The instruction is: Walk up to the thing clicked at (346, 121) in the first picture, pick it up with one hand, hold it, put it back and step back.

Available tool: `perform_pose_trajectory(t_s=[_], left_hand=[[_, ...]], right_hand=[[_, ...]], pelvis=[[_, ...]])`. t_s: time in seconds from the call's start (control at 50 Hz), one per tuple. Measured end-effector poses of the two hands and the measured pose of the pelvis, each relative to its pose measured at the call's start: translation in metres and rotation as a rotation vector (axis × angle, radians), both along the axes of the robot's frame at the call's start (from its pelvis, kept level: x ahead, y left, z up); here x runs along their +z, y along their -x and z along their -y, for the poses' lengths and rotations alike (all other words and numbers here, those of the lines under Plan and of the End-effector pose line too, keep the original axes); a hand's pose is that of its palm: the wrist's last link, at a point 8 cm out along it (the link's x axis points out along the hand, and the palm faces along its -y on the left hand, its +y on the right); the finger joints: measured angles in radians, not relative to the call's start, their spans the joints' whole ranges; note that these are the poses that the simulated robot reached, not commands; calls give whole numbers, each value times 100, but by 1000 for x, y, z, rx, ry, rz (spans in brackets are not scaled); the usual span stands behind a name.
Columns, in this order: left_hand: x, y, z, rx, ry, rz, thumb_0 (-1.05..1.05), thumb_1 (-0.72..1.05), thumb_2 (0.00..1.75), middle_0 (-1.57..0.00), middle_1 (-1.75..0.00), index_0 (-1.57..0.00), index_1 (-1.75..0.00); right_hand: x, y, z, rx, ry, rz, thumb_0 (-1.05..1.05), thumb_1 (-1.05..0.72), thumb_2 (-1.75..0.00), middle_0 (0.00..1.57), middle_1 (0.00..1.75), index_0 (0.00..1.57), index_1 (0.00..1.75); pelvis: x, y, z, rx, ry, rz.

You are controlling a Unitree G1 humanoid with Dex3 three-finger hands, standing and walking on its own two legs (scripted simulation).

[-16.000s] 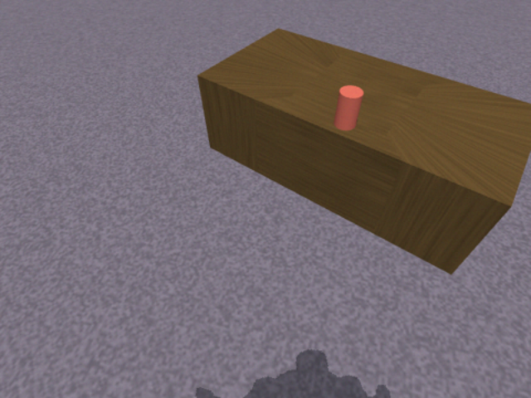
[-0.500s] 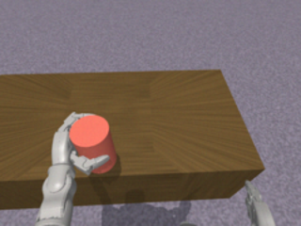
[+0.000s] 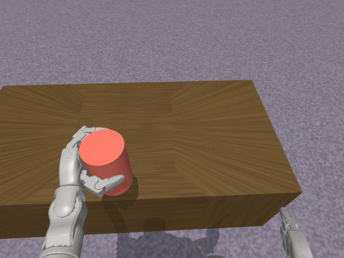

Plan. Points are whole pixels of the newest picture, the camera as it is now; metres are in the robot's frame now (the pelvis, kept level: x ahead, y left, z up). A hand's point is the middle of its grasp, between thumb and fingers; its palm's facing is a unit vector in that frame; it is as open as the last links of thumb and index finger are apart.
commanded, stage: hold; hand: left
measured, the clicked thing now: (109, 164) +0.33 +0.15 +0.05
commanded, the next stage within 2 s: crouch in 1.50 s
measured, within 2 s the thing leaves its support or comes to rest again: neither
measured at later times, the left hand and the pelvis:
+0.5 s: hand (102, 161) +0.33 +0.16 +0.06, palm faces +0.06 -1.00 -0.01, open 11.9 cm; pelvis +0.01 +0.00 +0.00, yaw +0 degrees
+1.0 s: hand (104, 166) +0.32 +0.16 +0.06, palm faces +0.08 -1.00 +0.00, open 11.9 cm; pelvis +0.00 +0.00 +0.00, yaw +0 degrees
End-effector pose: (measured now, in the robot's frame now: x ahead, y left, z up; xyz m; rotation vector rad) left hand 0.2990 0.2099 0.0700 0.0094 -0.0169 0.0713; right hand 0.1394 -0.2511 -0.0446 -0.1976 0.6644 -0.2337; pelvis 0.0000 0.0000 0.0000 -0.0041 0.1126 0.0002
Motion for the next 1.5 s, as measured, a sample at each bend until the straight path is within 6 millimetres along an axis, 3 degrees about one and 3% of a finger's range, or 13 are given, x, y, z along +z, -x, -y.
perform_pose_trajectory(t_s=[0.48, 0.72, 1.02, 1.26, 1.5], left_hand=[[-7, -5, -5, -4, 5, -25, -1, -61, 106, -60, -102, -60, -101], [0, -1, -4, 0, 2, -4, -1, -61, 105, -61, -101, -60, -100], [-14, 6, -1, 11, 12, -26, -1, -61, 105, -61, -101, -60, -100], [-2, 2, -5, 6, -4, 4, -1, -61, 105, -61, -101, -60, -101], [-8, 0, 1, 2, 11, -22, -1, -61, 105, -61, -101, -60, -100]], right_hand=[[-2, -8, -2, 5, 6, -21, -1, 52, -6, 5, 5, 6, 5], [-7, -7, 0, -1, -3, -36, -1, 51, -6, 5, 5, 6, 5], [-7, -6, 6, 7, 6, -39, -1, 51, -6, 5, 5, 6, 5], [-3, -10, 3, 14, 3, -13, -1, 51, -6, 5, 5, 6, 5], [-3, -5, 3, -2, 1, -26, -1, 51, -6, 5, 5, 6, 5]], pelvis=[[2, -6, -4, 0, 5, -7], [3, -7, -3, 2, 5, -3], [1, -4, 2, 5, 0, -9], [2, -4, 2, 9, 2, -1], [3, -7, 0, 1, 2, -3]])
